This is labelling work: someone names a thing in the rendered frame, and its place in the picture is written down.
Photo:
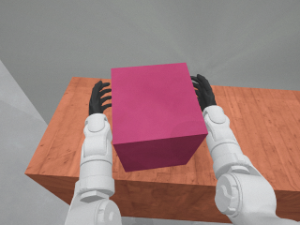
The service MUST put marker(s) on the robot right hand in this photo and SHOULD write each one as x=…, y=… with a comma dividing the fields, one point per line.
x=204, y=93

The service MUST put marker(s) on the right robot forearm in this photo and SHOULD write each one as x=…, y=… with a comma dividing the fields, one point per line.
x=224, y=149

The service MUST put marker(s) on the right robot upper arm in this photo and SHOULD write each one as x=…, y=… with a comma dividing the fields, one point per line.
x=248, y=200

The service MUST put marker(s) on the left robot upper arm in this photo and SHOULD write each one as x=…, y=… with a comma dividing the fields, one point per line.
x=101, y=212

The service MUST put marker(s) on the left robot forearm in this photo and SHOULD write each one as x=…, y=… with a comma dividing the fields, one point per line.
x=96, y=165

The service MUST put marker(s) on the robot left hand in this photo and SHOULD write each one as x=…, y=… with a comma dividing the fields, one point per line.
x=95, y=102

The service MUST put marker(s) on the pedestal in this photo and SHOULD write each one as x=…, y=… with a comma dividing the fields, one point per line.
x=265, y=122

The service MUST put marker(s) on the carton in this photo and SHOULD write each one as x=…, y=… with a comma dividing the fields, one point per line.
x=157, y=121

